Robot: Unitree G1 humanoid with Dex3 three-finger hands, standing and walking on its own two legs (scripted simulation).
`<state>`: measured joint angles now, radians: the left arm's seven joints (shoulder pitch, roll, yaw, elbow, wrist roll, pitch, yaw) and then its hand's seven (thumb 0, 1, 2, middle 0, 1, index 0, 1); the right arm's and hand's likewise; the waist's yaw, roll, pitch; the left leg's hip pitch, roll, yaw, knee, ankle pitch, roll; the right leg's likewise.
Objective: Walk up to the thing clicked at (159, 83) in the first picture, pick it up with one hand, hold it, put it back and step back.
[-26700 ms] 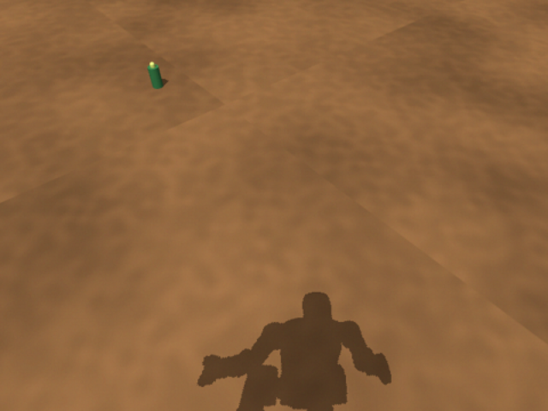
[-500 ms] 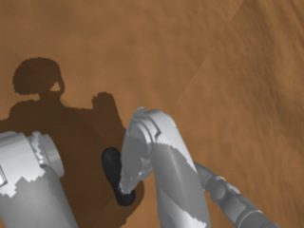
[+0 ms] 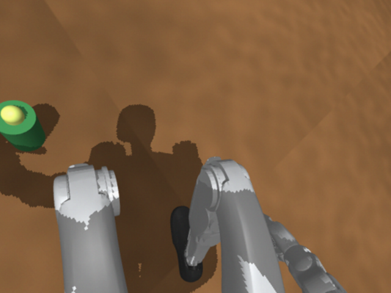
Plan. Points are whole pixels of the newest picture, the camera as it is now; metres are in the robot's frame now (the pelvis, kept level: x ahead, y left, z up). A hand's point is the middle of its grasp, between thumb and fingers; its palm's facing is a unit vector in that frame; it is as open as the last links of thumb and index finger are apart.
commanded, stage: home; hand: left
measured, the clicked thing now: (20, 126) +0.43 +0.32 -0.23
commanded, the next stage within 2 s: none
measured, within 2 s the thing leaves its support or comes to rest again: neither
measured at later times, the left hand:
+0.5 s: hand out of the picture +0.26 +0.34 +0.06, palm faces +0.29 -0.83 -0.48, open 17.6 cm
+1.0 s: hand out of the picture +0.23 +0.25 +0.28, palm faces +0.34 -0.87 -0.36, open 17.4 cm
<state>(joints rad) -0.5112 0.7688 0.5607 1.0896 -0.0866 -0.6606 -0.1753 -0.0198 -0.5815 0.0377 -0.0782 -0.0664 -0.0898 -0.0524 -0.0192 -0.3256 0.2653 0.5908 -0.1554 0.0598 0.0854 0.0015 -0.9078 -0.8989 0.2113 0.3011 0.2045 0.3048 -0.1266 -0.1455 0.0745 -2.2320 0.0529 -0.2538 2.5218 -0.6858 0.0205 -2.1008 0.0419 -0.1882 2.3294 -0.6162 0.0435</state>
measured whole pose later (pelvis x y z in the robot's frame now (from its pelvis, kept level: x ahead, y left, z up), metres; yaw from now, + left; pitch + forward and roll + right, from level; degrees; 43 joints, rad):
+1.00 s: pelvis +0.08 +0.00 +0.37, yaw +13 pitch +15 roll -3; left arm 0.28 0.26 0.06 0.20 -0.01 0.26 0.19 -0.01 -0.54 0.05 -0.06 -0.05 -0.06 -0.05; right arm 0.25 -0.23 0.02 0.51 0.04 -0.03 -0.17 0.01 -0.90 -0.90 0.21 0.30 0.20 0.30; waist -0.04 0.02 -0.17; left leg -0.93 0.05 -0.04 1.19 -0.53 -0.01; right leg -0.88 0.00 -0.06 1.12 -0.51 0.00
